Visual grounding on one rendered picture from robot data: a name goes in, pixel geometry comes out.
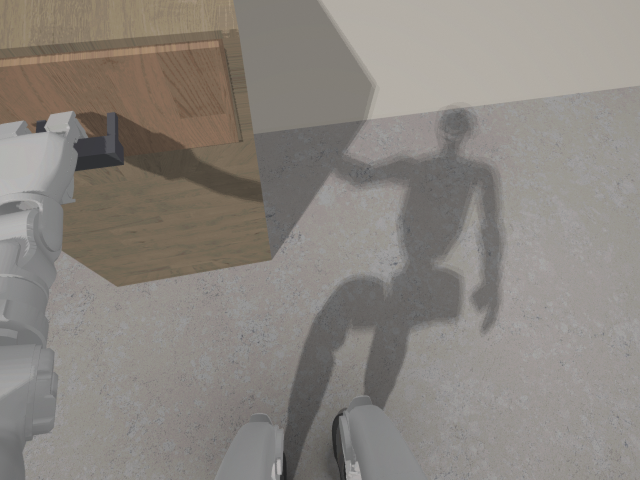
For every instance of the left robot hand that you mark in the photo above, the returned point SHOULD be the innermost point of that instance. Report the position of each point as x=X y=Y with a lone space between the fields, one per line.
x=41 y=163

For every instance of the right robot shin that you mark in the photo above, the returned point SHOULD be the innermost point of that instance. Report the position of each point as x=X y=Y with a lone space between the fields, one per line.
x=353 y=471

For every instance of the cabinet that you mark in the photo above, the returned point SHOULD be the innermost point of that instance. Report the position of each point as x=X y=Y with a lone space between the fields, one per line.
x=164 y=214

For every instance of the robot left forearm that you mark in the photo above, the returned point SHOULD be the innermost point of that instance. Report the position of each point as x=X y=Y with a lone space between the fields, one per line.
x=31 y=234

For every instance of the left robot thigh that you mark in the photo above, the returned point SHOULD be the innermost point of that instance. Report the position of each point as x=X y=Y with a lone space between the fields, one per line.
x=256 y=453

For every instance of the drawer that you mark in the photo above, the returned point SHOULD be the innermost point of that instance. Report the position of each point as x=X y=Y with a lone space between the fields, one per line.
x=167 y=96

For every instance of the left robot upper arm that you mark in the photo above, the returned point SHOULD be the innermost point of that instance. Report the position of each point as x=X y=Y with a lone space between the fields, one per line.
x=28 y=393

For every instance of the handle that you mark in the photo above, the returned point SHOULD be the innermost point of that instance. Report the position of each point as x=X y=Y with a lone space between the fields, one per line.
x=97 y=152

